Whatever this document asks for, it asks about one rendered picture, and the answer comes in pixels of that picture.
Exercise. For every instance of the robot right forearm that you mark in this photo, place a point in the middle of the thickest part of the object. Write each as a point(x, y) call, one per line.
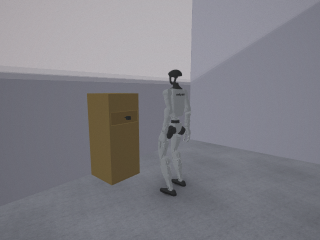
point(187, 119)

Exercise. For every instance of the drawer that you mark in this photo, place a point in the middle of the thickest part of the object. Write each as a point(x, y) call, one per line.
point(119, 117)

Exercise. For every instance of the cabinet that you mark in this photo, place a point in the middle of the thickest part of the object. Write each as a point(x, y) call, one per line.
point(114, 149)

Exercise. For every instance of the left robot upper arm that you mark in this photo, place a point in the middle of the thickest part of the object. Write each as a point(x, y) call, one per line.
point(167, 98)

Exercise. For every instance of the robot head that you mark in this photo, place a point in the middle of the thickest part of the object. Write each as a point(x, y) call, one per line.
point(175, 74)

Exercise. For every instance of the left robot hand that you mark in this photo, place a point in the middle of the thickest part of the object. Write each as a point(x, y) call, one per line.
point(162, 138)

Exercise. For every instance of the robot left forearm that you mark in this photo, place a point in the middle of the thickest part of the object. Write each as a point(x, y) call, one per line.
point(166, 121)

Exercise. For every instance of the right robot hand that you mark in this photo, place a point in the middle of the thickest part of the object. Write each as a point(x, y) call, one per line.
point(188, 132)

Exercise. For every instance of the robot right thigh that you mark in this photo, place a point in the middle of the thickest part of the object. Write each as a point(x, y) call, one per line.
point(175, 141)

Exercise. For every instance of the right robot upper arm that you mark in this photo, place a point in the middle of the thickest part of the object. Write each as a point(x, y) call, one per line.
point(187, 107)

